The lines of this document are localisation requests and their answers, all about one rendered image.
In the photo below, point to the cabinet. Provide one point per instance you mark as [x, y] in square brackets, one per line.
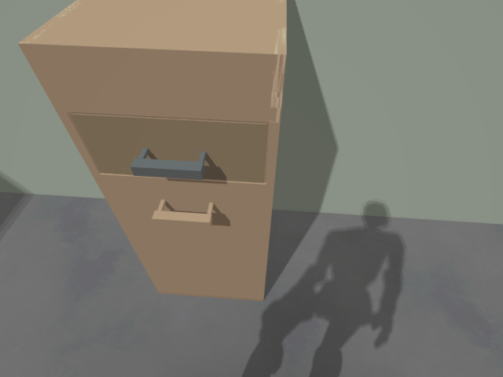
[195, 59]

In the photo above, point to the drawer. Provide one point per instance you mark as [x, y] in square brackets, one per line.
[235, 150]

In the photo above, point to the handle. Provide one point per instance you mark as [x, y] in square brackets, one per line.
[160, 168]
[182, 219]

